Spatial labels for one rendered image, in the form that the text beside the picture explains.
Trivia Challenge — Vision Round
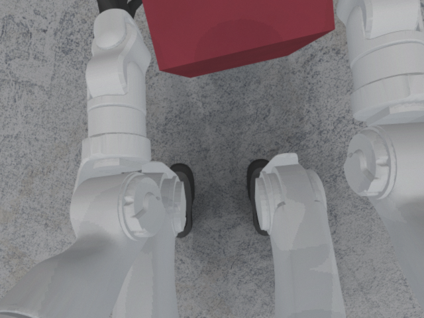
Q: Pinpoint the robot left shin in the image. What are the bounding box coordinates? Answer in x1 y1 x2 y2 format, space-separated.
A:
141 161 186 233

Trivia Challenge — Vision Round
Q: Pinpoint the left robot upper arm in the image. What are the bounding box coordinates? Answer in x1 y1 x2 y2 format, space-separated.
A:
0 172 166 318

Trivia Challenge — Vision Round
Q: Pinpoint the right robot forearm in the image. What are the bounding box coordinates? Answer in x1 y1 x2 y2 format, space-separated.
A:
336 0 424 127

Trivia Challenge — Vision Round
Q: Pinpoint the left robot forearm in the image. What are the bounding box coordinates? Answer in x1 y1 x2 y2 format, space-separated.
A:
70 9 151 205

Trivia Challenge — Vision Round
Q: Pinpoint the left robot hand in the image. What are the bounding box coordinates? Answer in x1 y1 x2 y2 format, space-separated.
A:
97 0 142 19

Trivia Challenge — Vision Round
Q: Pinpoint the right robot upper arm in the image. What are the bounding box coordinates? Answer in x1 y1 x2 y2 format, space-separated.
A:
343 122 424 310

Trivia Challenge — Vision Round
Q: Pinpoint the robot left foot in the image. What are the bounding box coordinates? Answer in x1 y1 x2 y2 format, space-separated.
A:
170 163 195 238

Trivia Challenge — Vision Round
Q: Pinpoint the carton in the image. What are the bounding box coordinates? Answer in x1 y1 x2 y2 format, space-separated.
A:
142 0 335 78

